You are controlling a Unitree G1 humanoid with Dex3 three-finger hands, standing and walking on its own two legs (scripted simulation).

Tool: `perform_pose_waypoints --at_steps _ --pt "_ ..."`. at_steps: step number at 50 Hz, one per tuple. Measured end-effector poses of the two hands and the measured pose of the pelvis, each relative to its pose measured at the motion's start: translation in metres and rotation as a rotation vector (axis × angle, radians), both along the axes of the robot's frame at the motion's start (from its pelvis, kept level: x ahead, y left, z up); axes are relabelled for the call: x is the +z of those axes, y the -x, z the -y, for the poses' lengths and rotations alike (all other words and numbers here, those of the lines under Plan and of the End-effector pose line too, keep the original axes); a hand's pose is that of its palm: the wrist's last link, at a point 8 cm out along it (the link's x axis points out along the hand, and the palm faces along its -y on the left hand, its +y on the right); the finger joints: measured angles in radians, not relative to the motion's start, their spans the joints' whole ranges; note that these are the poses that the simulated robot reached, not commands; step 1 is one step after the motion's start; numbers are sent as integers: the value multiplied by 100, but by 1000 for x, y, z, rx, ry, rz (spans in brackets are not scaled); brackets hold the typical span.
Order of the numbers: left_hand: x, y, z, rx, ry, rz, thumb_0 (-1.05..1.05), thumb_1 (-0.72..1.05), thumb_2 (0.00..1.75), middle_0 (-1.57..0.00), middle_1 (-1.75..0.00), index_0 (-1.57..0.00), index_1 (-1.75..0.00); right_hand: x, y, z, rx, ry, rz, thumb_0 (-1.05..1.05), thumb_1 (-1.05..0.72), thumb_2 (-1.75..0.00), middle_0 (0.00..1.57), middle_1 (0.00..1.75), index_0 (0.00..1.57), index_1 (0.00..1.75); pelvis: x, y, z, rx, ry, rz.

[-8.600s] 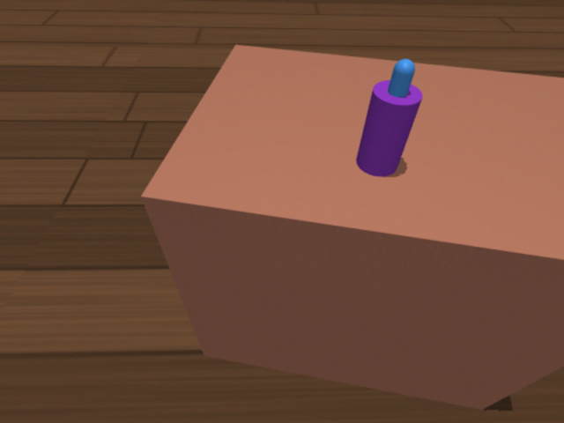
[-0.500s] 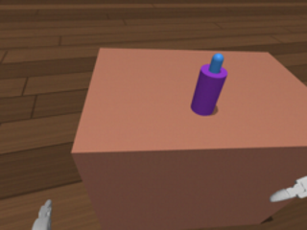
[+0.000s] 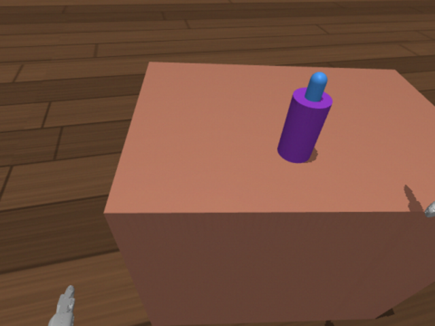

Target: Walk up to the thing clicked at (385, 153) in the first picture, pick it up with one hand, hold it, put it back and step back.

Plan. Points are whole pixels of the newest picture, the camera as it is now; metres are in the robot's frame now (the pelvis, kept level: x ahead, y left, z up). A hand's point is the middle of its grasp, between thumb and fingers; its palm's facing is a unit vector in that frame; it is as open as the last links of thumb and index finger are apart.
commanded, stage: go down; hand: right
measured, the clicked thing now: (305, 117) +0.53 -0.20 +0.13
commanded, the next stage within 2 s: none
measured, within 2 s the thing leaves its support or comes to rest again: neither
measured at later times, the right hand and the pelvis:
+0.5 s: hand out of the picture +0.38 -0.36 +0.21, palm faces +0.21 +0.98 -0.01, open 17.7 cm; pelvis +0.01 +0.00 -0.01, yaw +0 degrees
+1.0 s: hand out of the picture +0.40 -0.38 +0.21, palm faces +0.20 +0.98 -0.01, open 17.6 cm; pelvis +0.02 -0.01 -0.01, yaw +0 degrees
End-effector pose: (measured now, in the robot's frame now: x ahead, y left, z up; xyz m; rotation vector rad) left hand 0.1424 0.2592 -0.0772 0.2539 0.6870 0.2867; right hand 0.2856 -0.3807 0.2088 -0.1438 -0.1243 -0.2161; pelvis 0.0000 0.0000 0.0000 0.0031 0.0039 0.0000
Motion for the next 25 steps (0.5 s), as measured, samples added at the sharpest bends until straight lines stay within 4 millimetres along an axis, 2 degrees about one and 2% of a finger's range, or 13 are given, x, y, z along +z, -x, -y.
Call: perform_pose_waypoints --at_steps 5,13,25 --pt "-3 2 3 -16 -6 -13 -1 -54 5 -5 -5 -5 -5 -3 -11 5 12 -48 -42 -1 60 -3 3 5 5 5 -1 -1 0 0 -3 -16" --pt "7 -7 2 -29 -32 41 -1 -55 5 -5 -5 -5 -6 2 -30 15 10 -122 -67 -1 59 -3 3 5 5 5 -2 -2 -2 -5 -5 -33" --pt "-9 2 6 -31 -35 -43 -1 -55 6 -5 -5 -5 -6 3 -59 29 6 -148 -110 -1 59 -4 3 5 4 5 -6 -7 0 -1 -10 -87"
